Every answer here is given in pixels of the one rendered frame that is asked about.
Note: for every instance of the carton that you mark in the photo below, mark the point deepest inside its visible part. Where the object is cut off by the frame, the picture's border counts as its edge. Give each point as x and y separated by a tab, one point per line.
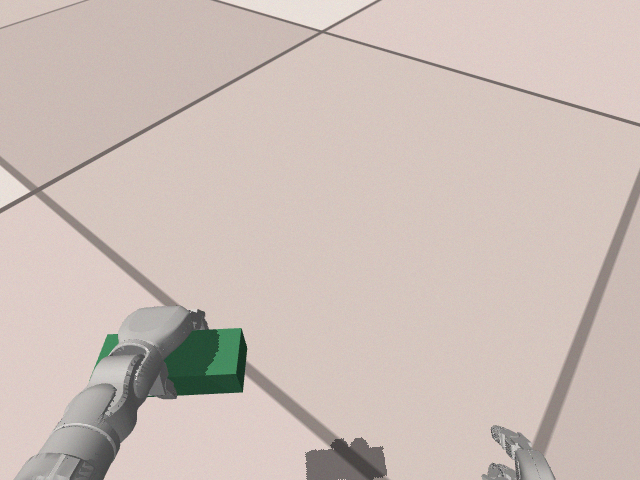
207	362

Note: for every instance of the left robot arm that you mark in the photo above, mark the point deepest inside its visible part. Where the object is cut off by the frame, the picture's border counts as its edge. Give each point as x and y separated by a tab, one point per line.
87	439

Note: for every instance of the left robot hand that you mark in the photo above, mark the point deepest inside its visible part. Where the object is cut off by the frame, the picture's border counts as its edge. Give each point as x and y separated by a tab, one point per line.
165	328

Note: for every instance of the right robot hand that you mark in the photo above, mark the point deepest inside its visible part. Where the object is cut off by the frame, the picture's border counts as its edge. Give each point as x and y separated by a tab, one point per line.
529	464

